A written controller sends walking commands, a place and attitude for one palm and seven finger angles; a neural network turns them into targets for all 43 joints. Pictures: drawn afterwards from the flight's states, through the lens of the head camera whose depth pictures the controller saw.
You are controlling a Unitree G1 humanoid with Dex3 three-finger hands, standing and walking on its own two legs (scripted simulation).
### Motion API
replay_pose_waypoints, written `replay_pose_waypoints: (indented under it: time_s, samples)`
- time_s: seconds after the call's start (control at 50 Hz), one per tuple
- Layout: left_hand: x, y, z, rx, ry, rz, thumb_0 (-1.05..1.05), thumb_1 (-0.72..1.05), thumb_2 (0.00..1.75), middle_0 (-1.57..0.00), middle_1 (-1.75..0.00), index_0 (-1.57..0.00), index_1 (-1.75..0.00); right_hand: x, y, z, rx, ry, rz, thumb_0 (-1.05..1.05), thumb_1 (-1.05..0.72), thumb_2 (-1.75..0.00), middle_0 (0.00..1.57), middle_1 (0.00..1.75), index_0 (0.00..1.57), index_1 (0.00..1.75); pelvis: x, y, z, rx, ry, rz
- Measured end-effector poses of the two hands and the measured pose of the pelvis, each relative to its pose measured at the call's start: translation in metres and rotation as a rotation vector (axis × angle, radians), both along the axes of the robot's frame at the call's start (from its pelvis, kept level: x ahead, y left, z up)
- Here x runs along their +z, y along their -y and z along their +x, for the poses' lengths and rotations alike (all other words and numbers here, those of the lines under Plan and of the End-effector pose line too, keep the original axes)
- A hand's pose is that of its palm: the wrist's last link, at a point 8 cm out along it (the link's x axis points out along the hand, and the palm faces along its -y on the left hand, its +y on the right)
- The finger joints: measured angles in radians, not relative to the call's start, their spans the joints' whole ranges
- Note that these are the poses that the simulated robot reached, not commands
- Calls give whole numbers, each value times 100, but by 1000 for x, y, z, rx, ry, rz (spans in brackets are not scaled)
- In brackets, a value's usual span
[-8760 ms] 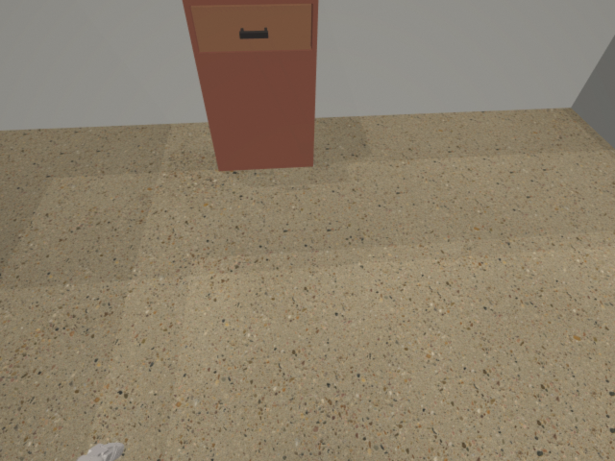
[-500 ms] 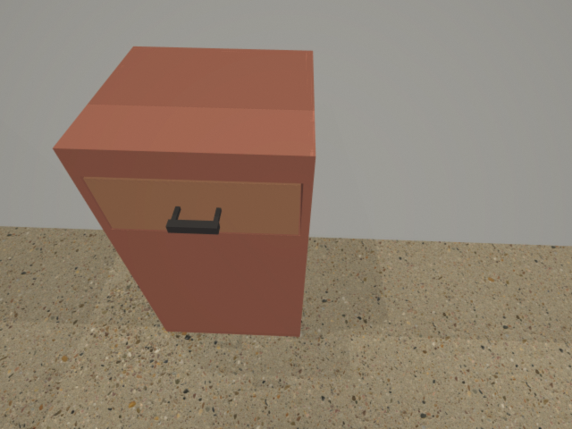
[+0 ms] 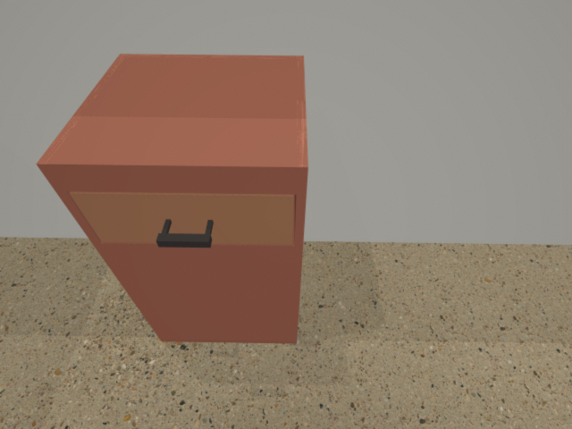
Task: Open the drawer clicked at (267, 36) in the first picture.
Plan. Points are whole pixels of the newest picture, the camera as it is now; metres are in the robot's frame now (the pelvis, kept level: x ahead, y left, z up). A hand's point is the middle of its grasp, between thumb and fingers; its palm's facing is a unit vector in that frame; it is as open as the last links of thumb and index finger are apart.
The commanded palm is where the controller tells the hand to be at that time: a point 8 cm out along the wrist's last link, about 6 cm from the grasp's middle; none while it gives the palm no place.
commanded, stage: raise the hand with hooked fingers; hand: left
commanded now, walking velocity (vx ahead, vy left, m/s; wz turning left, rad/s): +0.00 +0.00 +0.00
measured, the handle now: (186, 232) +0.49 +0.24 -0.09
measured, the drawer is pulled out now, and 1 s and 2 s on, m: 0.00 0.00 0.00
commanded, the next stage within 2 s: move the hooked fingers above the handle in 1.98 s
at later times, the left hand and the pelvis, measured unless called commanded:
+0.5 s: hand (164, 428) +0.14 +0.18 -0.07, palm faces -0.06 -0.13 -0.99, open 8.5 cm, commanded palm +0.14 +0.21 -0.02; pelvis -0.04 -0.04 -0.04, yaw -1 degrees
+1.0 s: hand (147, 362) +0.21 +0.20 -0.01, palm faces -0.01 -0.09 -1.00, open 11.5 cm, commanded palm +0.19 +0.21 +0.05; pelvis -0.03 -0.04 -0.02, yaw +1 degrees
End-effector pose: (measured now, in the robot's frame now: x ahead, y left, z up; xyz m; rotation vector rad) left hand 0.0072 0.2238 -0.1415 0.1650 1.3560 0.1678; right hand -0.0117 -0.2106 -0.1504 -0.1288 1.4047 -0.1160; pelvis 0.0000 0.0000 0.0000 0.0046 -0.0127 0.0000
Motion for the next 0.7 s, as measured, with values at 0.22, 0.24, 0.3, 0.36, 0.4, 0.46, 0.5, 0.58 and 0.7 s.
replay_pose_waypoints:
  time_s: [0.22, 0.24, 0.3, 0.36, 0.4, 0.46, 0.5, 0.58, 0.7]
  samples:
    - [81, -9, 90, -342, 457, 347, 3, 90, 89, -20, -32, -21, -32, 15, 34, 54, 21, 358, -84, 2, -92, -90, 20, 30, 21, 30, -7, 6, -9, 15, -41, 29]
    - [98, -8, 109, -423, 535, 435, 2, 89, 88, -21, -32, -21, -33, 16, 39, 68, 44, 413, -88, 2, -92, -90, 20, 30, 20, 30, -8, 7, -13, 19, -56, 27]
    - [141, -1, 151, -651, 727, 715, 2, 84, 86, -21, -35, -21, -36, 27, 53, 111, 87, 556, -94, 2, -92, -90, 20, 30, 20, 30, -15, 13, -21, 3, -107, 27]
    - [155, 17, 163, -822, 828, 901, 1, 78, 84, -20, -39, -21, -40, 42, 64, 152, 119, 657, -88, 1, -91, -90, 20, 30, 20, 30, -23, 21, -29, -26, -145, 36]
    - [152, 30, 156, -908, 857, 951, 1, 73, 82, -21, -41, -21, -42, 51, 68, 174, 151, 701, -81, 1, -91, -90, 20, 30, 20, 30, -28, 27, -33, -35, -165, 45]
    - [139, 41, 132, -993, 850, 997, 0, 66, 79, -21, -46, -22, -46, 59, 68, 203, 219, 738, -78, 1, -91, -90, 20, 30, 20, 30, -35, 35, -37, -29, -189, 53]
    - [130, 42, 116, -1011, 824, 1035, 0, 61, 77, -22, -49, -23, -49, 58, 65, 218, 266, 745, -76, 1, -91, -90, 20, 30, 20, 30, -41, 41, -40, -15, -201, 54]
    - [125, 31, 103, -964, 791, 1116, 0, 51, 73, -24, -55, -25, -55, 46, 53, 233, 320, 737, -59, 1, -91, -90, 20, 30, 20, 30, -51, 49, -45, 23, -209, 44]
    - [148, 17, 135, -900, 803, 1208, 0, 36, 67, -26, -64, -26, -64, 21, 28, 219, 309, 671, 19, 1, -91, -90, 20, 30, 20, 30, -51, 55, -46, 54, -187, 23]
